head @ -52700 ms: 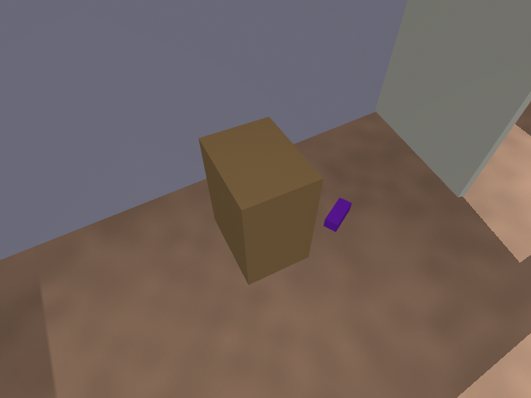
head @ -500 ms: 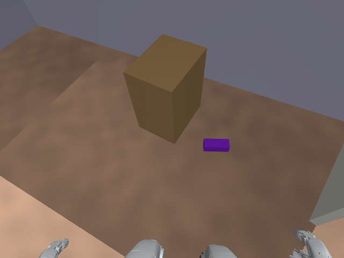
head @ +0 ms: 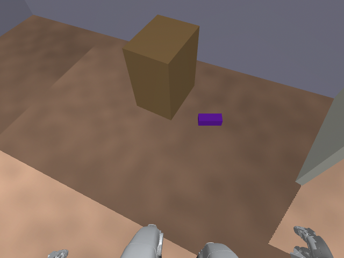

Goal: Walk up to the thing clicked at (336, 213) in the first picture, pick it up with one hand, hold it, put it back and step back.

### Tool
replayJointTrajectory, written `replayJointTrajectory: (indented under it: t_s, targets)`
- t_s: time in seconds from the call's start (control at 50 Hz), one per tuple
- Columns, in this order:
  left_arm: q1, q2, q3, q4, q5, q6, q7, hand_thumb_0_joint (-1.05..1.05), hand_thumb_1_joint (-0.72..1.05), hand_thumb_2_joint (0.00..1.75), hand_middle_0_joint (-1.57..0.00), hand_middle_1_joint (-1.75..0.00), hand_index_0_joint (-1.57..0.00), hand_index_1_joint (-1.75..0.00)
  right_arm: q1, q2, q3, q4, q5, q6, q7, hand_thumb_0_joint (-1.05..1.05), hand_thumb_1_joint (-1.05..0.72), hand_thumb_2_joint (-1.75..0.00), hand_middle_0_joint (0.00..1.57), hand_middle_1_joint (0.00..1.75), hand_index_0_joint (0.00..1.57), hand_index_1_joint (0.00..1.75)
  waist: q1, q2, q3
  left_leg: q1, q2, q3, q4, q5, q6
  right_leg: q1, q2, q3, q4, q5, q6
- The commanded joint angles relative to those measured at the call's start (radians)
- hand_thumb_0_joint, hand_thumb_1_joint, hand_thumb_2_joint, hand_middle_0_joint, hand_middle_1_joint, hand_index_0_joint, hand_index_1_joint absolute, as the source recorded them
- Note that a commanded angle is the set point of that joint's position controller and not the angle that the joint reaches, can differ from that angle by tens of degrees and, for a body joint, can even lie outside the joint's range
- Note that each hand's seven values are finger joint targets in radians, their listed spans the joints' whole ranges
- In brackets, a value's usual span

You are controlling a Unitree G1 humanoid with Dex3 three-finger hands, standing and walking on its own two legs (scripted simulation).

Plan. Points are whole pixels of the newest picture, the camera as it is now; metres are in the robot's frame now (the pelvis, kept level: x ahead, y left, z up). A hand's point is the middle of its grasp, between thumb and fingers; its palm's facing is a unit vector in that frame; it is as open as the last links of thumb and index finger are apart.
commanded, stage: step back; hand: right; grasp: from above
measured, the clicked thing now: (209, 119) +0.97 -0.23 -0.73
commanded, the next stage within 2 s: stand in 1.18 s
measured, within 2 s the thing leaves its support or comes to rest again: neither
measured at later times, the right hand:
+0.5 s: hand out of the picture -0.04 -0.26 -0.13, palm faces +0.01 +0.92 -0.40, open 7.4 cm
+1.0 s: hand out of the picture +0.02 -0.27 -0.14, palm faces +0.01 +0.93 -0.36, open 7.4 cm
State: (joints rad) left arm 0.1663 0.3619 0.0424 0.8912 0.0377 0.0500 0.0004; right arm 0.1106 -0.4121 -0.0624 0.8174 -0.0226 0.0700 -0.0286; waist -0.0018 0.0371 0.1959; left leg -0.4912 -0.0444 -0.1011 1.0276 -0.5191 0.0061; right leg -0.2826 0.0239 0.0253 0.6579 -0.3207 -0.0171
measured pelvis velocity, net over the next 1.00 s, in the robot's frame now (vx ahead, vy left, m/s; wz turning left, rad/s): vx -0.06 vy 0.00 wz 0.01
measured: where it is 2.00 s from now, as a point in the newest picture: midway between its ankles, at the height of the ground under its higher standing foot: outside the picture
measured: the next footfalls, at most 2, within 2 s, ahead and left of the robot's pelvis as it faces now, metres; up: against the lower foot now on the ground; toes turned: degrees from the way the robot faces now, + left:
left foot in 0.20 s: -0.05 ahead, +0.13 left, +0.00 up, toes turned +2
right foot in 0.46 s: +0.00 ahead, -0.12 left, +0.00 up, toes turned +1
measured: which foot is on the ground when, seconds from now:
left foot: up 0.00-0.18, down 0.20-1.00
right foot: down 0.00-0.22, up 0.24-0.44, down 0.46-1.00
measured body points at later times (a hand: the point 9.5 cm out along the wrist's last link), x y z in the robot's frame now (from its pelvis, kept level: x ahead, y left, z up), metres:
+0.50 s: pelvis -0.09 +0.01 +0.01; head -0.09 +0.02 +0.46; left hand -0.05 +0.33 -0.12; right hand -0.04 -0.31 -0.11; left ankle -0.11 +0.14 -0.72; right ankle -0.07 -0.12 -0.72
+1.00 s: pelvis -0.06 +0.00 +0.01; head -0.05 -0.01 +0.46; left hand +0.02 +0.30 -0.11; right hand +0.02 -0.31 -0.11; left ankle -0.09 +0.13 -0.72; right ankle -0.04 -0.12 -0.72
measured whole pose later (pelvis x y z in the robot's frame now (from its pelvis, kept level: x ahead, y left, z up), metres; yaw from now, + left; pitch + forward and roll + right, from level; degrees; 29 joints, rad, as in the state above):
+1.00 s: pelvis -0.06 +0.00 +0.01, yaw +0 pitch -2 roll +0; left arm 0.16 0.35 0.04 1.05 0.03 -0.02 -0.01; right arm 0.14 -0.37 -0.03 1.04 -0.01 -0.02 0.00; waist -0.02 0.01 0.05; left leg -0.16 0.04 0.02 0.54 -0.34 -0.02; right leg -0.23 0.01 0.00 0.55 -0.27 -0.01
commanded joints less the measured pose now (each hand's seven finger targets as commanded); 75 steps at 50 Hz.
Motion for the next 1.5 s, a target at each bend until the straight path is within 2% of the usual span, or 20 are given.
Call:
replayJointTrajectory:
  t_s: [0.0,0.1,0.14,0.18,0.2,0.22,0.26,0.36,0.44,0.46,0.5,0.54,0.66,0.7,0.74,0.86,0.9,1.02,1.2,1.48]
  targets:
    - [-0.108,0.273,0.064,-0.120,0.001,-0.040,0.031,0.00,0.90,0.90,-0.20,-0.30,-0.20,-0.30,0.079,-0.182,-0.063,-0.043,0.019,-0.020,-0.005,0.00,-0.90,-0.90,0.20,0.30,0.20,0.30,-0.052,-0.176,-0.194,0.062,-0.023,-0.049,0.221,0.002,0.003,-0.021,-0.276,0.203,-0.217,0.482,-0.206]
    - [-0.023,0.276,0.075,-0.092,0.011,-0.036,0.019,0.00,0.90,0.90,-0.20,-0.30,-0.20,-0.30,0.064,-0.158,-0.051,-0.023,-0.001,-0.059,0.022,0.00,-0.90,-0.90,0.20,0.30,0.20,0.30,0.021,-0.212,-0.238,0.166,0.025,0.071,-0.338,-0.019,-0.005,0.103,-0.235,0.208,-0.229,0.020,-0.178]
    - [-0.043,0.281,0.073,-0.085,0.004,-0.021,0.013,0.00,0.90,0.90,-0.20,-0.30,-0.20,-0.30,0.165,-0.133,-0.053,0.044,-0.006,-0.075,0.018,0.00,-0.90,-0.90,0.20,0.30,0.20,0.30,-0.033,-0.212,-0.239,0.343,0.005,0.116,-0.650,0.140,0.024,0.015,-0.224,0.172,-0.177,-0.026,-0.146]
    - [0.006,0.164,0.035,-0.089,-0.005,-0.020,0.008,0.00,0.90,0.90,-0.20,-0.30,-0.20,-0.30,0.183,-0.240,-0.084,0.066,-0.029,-0.099,0.008,0.00,-0.90,-0.90,0.20,0.30,0.20,0.30,-0.025,0.094,-0.204,0.476,0.199,-0.293,-0.751,0.026,0.075,-0.280,-0.050,0.068,0.114,-0.158,-0.031]
    - [-0.066,0.183,0.046,-0.103,-0.005,-0.020,0.022,0.00,0.90,0.90,-0.20,-0.30,-0.20,-0.30,0.084,-0.335,-0.102,0.024,-0.029,-0.097,0.008,0.00,-0.90,-0.90,0.20,0.30,0.20,0.30,-0.064,0.159,-0.157,0.155,0.413,-0.478,-0.803,-0.188,0.215,-0.215,-0.026,0.121,0.188,-0.248,0.015]
    - [-0.072,0.237,0.064,-0.078,-0.011,-0.021,0.020,0.00,0.90,0.90,-0.20,-0.30,-0.20,-0.30,0.006,-0.326,-0.098,0.010,-0.026,-0.102,0.010,0.00,-0.90,-0.90,0.20,0.30,0.20,0.30,-0.035,0.098,-0.066,0.001,0.421,-0.480,-0.813,-0.272,0.233,-0.138,-0.044,0.177,0.274,-0.209,0.025]
    - [-0.029,0.224,0.058,-0.033,-0.026,-0.037,0.009,0.00,0.90,0.90,-0.20,-0.30,-0.20,-0.30,-0.036,-0.230,-0.073,0.014,-0.018,-0.117,0.008,0.00,-0.90,-0.90,0.20,0.30,0.20,0.30,-0.001,0.014,-0.059,0.148,0.270,-0.242,-0.731,0.008,0.154,-0.179,0.006,0.153,0.265,-0.082,0.021]
    - [-0.035,0.204,0.047,-0.018,-0.006,-0.060,-0.008,0.00,0.90,0.90,-0.20,-0.30,-0.20,-0.30,0.051,-0.241,-0.078,0.051,-0.024,-0.120,0.019,0.00,-0.90,-0.90,0.20,0.30,0.20,0.30,-0.054,0.126,-0.094,0.259,0.269,-0.197,-0.715,-0.023,0.155,-0.140,-0.013,0.070,0.067,-0.134,0.036]
    - [0.028,0.197,0.061,0.028,-0.005,-0.080,-0.010,0.00,0.90,0.90,-0.20,-0.30,-0.20,-0.30,0.029,-0.220,-0.049,0.053,-0.015,-0.100,0.028,0.00,-0.90,-0.90,0.20,0.30,0.20,0.30,-0.006,0.100,-0.116,0.174,0.229,-0.096,-0.621,0.085,0.118,0.115,0.014,-0.011,-0.225,-0.038,0.006]
    - [0.045,0.210,0.069,0.033,-0.003,-0.088,-0.006,0.00,0.90,0.90,-0.20,-0.30,-0.20,-0.30,0.041,-0.189,-0.031,0.060,-0.012,-0.097,0.030,0.00,-0.90,-0.90,0.20,0.30,0.20,0.30,0.009,0.056,-0.134,0.117,0.190,-0.050,-0.565,0.132,0.087,0.193,-0.026,0.071,-0.258,-0.003,-0.013]
    - [0.065,0.291,0.080,0.039,-0.001,-0.091,-0.008,0.00,0.90,0.90,-0.20,-0.30,-0.20,-0.30,-0.013,-0.164,-0.031,0.068,0.016,-0.094,0.030,0.00,-0.90,-0.90,0.20,0.30,0.20,0.30,0.019,-0.135,-0.147,0.087,0.043,0.097,-0.331,-0.008,0.027,0.083,-0.257,0.441,-0.416,-0.409,-0.142]
    - [0.036,0.290,0.079,0.021,0.006,-0.097,-0.007,0.00,0.90,0.90,-0.20,-0.30,-0.20,-0.30,0.012,-0.176,-0.034,0.074,0.010,-0.099,0.030,0.00,-0.90,-0.90,0.20,0.30,0.20,0.30,0.012,-0.144,-0.109,0.070,0.066,0.065,-0.221,-0.013,0.025,0.057,-0.302,0.472,-0.441,-0.325,-0.187]
    - [-0.056,0.207,0.050,0.007,-0.020,-0.075,-0.008,0.00,0.90,0.90,-0.20,-0.30,-0.20,-0.30,0.120,-0.155,-0.039,0.157,-0.001,-0.128,0.018,0.00,-0.90,-0.90,0.20,0.30,0.20,0.30,-0.056,-0.166,-0.213,0.457,0.046,0.110,-0.649,0.278,0.025,-0.054,-0.152,0.161,-0.201,0.135,-0.060]
    - [-0.058,0.153,0.036,-0.002,-0.027,-0.070,-0.004,0.00,0.90,0.90,-0.20,-0.30,-0.20,-0.30,0.136,-0.271,-0.065,0.165,-0.012,-0.133,0.010,0.00,-0.90,-0.90,0.20,0.30,0.20,0.30,-0.066,0.067,-0.185,0.485,0.300,-0.279,-0.768,0.037,0.131,-0.242,0.008,0.062,0.028,-0.104,0.005]
    - [-0.003,0.201,0.049,0.027,-0.011,-0.071,0.003,0.00,0.90,0.90,-0.20,-0.30,-0.20,-0.30,0.013,-0.274,-0.065,0.115,-0.012,-0.137,0.013,0.00,-0.90,-0.90,0.20,0.30,0.20,0.30,-0.022,0.048,-0.112,0.340,0.430,-0.326,-0.750,0.091,0.241,-0.188,-0.051,0.073,0.147,-0.204,0.017]
    - [0.054,0.195,0.062,0.089,-0.001,-0.096,0.001,0.00,0.90,0.90,-0.20,-0.30,-0.20,-0.30,-0.045,-0.169,-0.018,0.114,0.006,-0.118,0.024,0.00,-0.90,-0.90,0.20,0.30,0.20,0.30,0.024,0.010,-0.196,0.210,0.181,0.055,-0.495,0.475,0.051,0.165,-0.099,0.094,-0.262,0.243,-0.018]
    - [-0.046,0.252,0.058,0.066,-0.013,-0.099,0.001,0.00,0.90,0.90,-0.20,-0.30,-0.20,-0.30,-0.009,-0.151,-0.016,0.138,0.026,-0.109,0.022,0.00,-0.90,-0.90,0.20,0.30,0.20,0.30,-0.030,-0.094,-0.203,0.272,0.078,0.099,-0.470,0.161,0.008,0.061,-0.259,0.284,-0.310,0.173,-0.129]
    - [-0.074,0.202,0.040,0.098,-0.021,-0.093,0.008,0.00,0.90,0.90,-0.20,-0.30,-0.20,-0.30,-0.026,-0.184,-0.016,0.177,0.018,-0.126,0.013,0.00,-0.90,-0.90,0.20,0.30,0.20,0.30,-0.013,-0.099,-0.259,0.420,0.159,0.053,-0.562,0.575,0.036,0.109,-0.131,0.067,-0.197,0.518,-0.025]
    - [-0.129,0.197,0.025,0.130,-0.035,-0.088,0.012,0.00,0.90,0.90,-0.20,-0.30,-0.20,-0.30,-0.051,-0.137,0.017,0.215,0.023,-0.110,0.012,0.00,-0.90,-0.90,0.20,0.30,0.20,0.30,-0.002,-0.054,-0.274,0.421,0.169,0.050,-0.635,0.678,0.014,0.212,-0.160,0.078,-0.260,0.593,-0.021]
    - [-0.177,0.179,0.010,0.173,-0.032,-0.082,0.000,0.00,0.90,0.90,-0.20,-0.30,-0.20,-0.30,-0.078,-0.151,0.022,0.254,0.012,-0.113,0.017,0.00,-0.90,-0.90,0.20,0.30,0.20,0.30,0.006,-0.039,-0.228,0.410,0.181,0.031,-0.773,0.441,0.005,0.203,-0.149,0.062,-0.383,0.297,0.006]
